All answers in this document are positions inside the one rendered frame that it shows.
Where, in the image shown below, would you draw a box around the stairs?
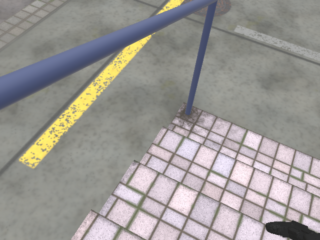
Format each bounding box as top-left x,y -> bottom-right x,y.
71,102 -> 320,240

